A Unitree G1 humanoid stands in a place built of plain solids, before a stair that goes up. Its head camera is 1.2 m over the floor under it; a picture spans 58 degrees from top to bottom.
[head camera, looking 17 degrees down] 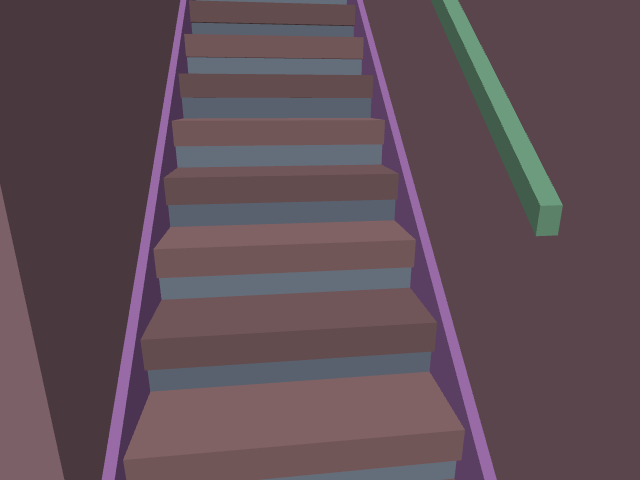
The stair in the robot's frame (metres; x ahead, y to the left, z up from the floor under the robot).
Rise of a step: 0.19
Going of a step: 0.24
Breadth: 0.87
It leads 7 degrees to the left of straight ahead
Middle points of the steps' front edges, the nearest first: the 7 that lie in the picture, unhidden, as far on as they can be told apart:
0.90 0.05 0.38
1.14 0.07 0.57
1.37 0.10 0.77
1.60 0.13 0.96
1.84 0.16 1.15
2.07 0.19 1.34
2.31 0.21 1.54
